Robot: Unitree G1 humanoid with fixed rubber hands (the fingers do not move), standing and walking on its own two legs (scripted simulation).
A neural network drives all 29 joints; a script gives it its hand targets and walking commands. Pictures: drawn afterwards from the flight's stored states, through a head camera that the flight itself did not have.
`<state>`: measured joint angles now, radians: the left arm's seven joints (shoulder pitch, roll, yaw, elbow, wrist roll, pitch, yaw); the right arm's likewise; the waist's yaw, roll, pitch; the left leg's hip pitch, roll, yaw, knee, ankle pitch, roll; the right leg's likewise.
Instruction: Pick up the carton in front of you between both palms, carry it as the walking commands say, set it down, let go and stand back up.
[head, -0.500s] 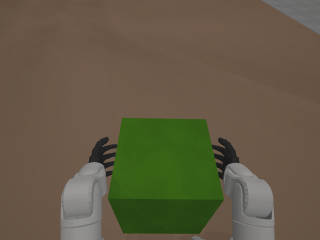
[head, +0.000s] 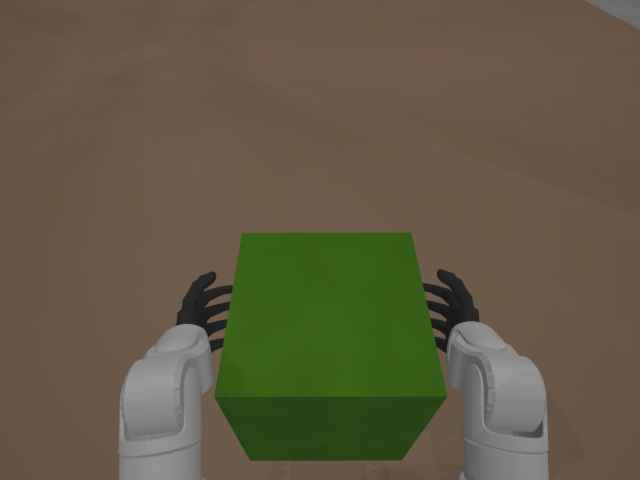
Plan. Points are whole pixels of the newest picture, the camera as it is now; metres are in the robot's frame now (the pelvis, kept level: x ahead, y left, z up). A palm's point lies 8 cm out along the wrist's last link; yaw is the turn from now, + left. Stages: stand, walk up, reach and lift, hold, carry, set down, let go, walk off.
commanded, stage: carry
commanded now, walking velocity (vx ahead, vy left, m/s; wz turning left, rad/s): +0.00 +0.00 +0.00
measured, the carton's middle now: (326, 353) +0.29 +0.00 +0.00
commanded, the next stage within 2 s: hold in 1.90 s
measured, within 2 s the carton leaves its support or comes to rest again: neither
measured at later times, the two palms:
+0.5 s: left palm (190, 295) +0.32 +0.17 +0.08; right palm (434, 291) +0.33 -0.13 +0.08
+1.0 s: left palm (186, 326) +0.29 +0.17 +0.07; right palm (439, 324) +0.29 -0.13 +0.07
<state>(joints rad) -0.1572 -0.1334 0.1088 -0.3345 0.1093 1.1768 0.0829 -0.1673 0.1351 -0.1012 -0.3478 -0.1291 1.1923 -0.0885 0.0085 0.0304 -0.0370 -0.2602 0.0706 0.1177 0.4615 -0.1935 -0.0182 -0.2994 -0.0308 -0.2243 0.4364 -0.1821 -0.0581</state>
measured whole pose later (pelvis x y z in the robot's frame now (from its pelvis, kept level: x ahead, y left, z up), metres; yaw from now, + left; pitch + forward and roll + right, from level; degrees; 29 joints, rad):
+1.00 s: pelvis +0.02 +0.02 +0.00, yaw +0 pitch +2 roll +0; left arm -0.17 -0.13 0.11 -0.14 0.16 1.13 0.06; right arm -0.17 0.13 -0.12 -0.15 -0.17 1.12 -0.06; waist 0.00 0.00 -0.13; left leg -0.22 0.05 0.16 0.51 -0.31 0.01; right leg -0.28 -0.07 -0.18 0.51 -0.25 -0.01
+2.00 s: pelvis +0.00 +0.02 +0.00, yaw +1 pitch -3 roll +0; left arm -0.23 -0.15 0.18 0.18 0.25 0.73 0.02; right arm -0.22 0.14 -0.18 0.16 -0.26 0.73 -0.02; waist -0.01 0.01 0.01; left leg -0.14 0.01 0.06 0.44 -0.25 0.02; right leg -0.18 -0.02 -0.04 0.41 -0.17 0.01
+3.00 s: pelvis -0.05 +0.01 -0.12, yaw +6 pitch +34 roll +0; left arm -0.67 -0.10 0.39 0.57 0.21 0.20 0.03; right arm -0.63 0.13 -0.43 0.50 -0.22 0.21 -0.04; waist -0.03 0.02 -0.11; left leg -1.35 -0.09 -0.07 1.18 -0.42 -0.01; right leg -1.38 0.07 0.07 1.16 -0.37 0.02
